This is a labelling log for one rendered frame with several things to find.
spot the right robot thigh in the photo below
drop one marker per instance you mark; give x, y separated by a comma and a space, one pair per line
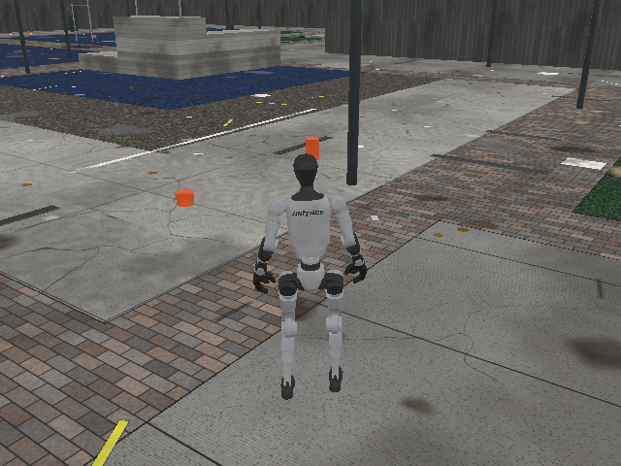
334, 285

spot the robot right hand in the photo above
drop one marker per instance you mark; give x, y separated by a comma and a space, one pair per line
352, 269

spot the left robot upper arm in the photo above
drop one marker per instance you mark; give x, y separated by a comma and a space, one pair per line
277, 208

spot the robot left hand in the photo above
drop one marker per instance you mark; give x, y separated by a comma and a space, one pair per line
264, 279

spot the right robot upper arm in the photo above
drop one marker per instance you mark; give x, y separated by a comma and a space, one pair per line
338, 204

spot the left robot forearm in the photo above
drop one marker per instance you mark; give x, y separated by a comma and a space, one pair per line
262, 260

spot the right robot forearm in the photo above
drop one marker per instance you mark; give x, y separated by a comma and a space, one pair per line
356, 253

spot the robot left foot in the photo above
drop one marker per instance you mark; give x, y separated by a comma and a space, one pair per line
287, 391

